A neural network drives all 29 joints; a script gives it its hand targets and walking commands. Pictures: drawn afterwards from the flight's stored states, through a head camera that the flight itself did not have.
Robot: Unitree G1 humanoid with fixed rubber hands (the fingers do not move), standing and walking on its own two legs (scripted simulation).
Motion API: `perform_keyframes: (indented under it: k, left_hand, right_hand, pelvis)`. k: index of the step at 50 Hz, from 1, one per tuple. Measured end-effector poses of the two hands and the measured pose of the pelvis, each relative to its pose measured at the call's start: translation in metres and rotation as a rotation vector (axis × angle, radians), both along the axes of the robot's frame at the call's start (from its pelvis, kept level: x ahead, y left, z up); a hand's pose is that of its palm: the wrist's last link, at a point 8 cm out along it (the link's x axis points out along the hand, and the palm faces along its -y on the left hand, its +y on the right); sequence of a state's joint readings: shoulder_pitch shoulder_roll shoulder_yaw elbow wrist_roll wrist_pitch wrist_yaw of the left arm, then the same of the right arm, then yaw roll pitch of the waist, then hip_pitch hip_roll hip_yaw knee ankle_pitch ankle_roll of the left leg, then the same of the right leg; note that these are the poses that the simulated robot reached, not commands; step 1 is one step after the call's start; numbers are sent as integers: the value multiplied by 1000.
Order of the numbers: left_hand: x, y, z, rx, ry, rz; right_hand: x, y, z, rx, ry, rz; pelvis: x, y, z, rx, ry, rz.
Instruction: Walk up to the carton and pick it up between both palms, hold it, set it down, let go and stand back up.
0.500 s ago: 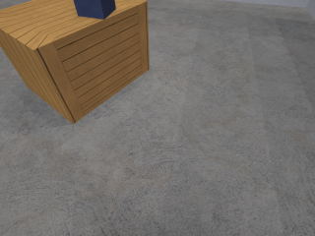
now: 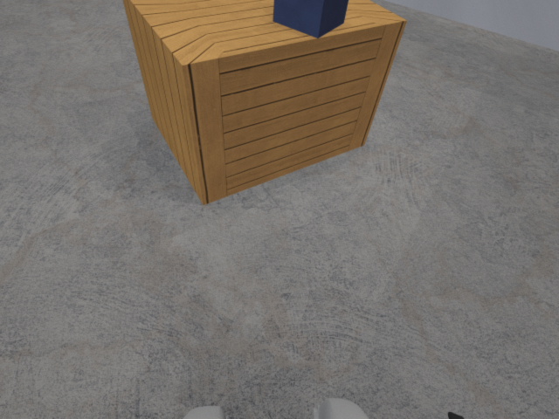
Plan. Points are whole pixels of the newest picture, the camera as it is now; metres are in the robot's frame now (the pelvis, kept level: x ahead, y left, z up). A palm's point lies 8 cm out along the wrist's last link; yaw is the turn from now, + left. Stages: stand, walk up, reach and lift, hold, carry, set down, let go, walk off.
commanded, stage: walk up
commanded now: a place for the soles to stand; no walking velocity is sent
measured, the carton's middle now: out of the picture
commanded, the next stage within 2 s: none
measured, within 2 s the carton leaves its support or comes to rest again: neither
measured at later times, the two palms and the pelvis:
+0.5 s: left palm (182, 361) +0.21 +0.16 -0.10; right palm (453, 262) +0.41 -0.34 -0.08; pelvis +0.25 -0.10 +0.01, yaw +14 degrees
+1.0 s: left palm (226, 210) +0.51 +0.12 -0.09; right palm (458, 203) +0.59 -0.42 -0.11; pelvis +0.48 -0.16 +0.00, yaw +20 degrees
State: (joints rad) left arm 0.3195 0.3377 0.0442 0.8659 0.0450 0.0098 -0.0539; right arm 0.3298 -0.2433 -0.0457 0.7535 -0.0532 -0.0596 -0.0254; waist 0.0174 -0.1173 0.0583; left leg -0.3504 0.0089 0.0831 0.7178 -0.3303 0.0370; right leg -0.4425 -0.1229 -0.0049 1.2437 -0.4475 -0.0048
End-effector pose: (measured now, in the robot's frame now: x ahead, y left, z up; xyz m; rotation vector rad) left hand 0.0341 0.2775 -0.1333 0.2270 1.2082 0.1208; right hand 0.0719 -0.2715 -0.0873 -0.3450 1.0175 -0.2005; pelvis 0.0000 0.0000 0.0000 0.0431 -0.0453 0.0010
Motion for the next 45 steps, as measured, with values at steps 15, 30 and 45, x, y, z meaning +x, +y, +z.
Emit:
perform_keyframes:
  k: [15, 30, 45]
  left_hand:
    - [206, -86, 37, 42, -321, 37]
    - [170, -123, 18, 3, 27, 355]
    - [400, -134, 31, -26, -180, 226]
  right_hand:
    - [113, -76, -44, 76, 202, 45]
    - [429, -31, 22, 75, -130, 399]
    - [484, -99, 7, 2, 16, 288]
  pelvis:
    - [162, -81, -12, -24, -14, 123]
    - [294, -99, 9, -48, 1, 286]
    - [423, -131, 12, -9, -7, 319]
